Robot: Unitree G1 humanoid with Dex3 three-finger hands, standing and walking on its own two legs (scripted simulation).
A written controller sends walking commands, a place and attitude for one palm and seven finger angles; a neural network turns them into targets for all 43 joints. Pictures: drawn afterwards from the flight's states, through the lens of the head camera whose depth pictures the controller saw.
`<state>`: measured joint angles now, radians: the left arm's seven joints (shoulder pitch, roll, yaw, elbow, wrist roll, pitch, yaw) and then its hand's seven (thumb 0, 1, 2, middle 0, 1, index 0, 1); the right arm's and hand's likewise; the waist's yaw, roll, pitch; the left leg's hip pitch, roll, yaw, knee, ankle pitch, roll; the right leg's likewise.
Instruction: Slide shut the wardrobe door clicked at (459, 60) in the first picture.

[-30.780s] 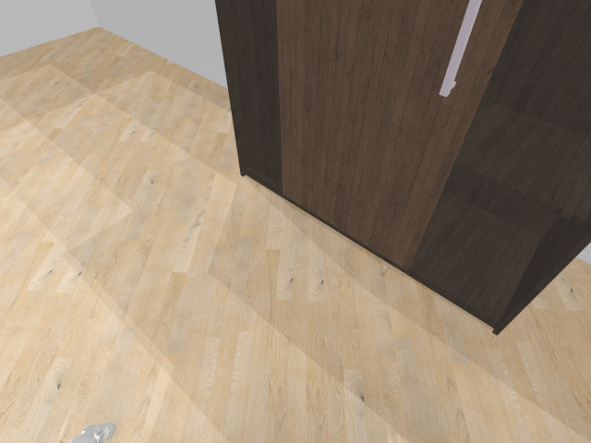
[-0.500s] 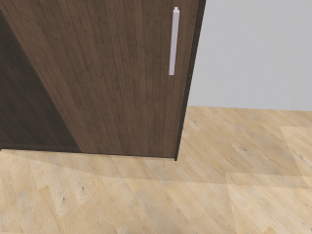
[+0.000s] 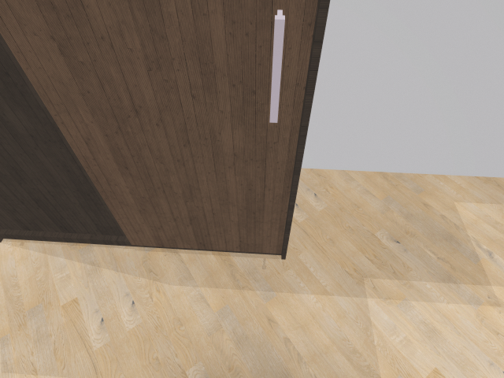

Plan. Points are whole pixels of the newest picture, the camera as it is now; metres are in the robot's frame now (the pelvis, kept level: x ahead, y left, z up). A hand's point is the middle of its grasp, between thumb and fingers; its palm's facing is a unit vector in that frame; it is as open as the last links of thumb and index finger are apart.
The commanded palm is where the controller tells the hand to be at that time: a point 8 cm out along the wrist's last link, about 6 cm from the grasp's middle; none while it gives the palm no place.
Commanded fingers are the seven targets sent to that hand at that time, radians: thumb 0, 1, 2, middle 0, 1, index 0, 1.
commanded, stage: look to check the result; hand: left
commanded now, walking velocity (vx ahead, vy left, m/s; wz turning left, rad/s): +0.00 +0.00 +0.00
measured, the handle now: (276, 71) +0.68 -0.02 +0.14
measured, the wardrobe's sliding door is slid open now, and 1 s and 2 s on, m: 0.00 0.00 0.00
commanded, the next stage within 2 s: stand and wait in 0.14 s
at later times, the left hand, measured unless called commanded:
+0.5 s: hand out of the picture +0.11 +0.23 -0.16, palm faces -0.03 -0.94 -0.33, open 7.4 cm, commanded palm none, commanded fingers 0.00 0.90 0.90 -0.20 -0.30 -0.20 -0.30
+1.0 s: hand out of the picture +0.11 +0.23 -0.15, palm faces -0.03 -0.94 -0.34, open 7.4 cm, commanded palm none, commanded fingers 0.00 0.90 0.90 -0.20 -0.30 -0.20 -0.30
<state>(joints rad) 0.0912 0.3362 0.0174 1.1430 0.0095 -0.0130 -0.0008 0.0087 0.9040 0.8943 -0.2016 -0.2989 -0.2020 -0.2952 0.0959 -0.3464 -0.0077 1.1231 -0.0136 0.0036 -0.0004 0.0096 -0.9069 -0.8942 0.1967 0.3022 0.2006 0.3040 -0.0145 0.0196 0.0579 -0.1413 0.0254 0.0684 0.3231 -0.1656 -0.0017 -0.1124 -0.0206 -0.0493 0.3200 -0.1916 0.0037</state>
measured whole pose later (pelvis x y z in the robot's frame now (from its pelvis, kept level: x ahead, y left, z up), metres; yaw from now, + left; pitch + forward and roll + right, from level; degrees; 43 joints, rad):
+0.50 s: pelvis +0.02 -0.01 +0.00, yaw +0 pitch -1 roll +0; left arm 0.08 0.31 0.02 1.13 0.01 -0.02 0.00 0.01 0.90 0.89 -0.20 -0.30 -0.20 -0.30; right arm 0.10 -0.32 0.00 1.13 -0.01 0.00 -0.01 0.01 -0.91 -0.89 0.20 0.30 0.20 0.30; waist -0.02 0.02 0.05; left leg -0.11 0.04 0.07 0.31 -0.18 -0.02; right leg -0.09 -0.01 -0.05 0.31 -0.21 -0.01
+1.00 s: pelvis +0.02 -0.01 +0.00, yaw -1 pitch -1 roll +0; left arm 0.09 0.32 0.02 1.13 0.01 -0.02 0.00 0.01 0.90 0.89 -0.20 -0.30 -0.20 -0.30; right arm 0.11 -0.33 0.00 1.13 -0.01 0.00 -0.01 0.01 -0.91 -0.89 0.20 0.30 0.20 0.30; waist -0.02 0.01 0.05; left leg -0.09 0.05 0.07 0.30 -0.18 -0.02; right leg -0.07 0.00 -0.05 0.30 -0.21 -0.02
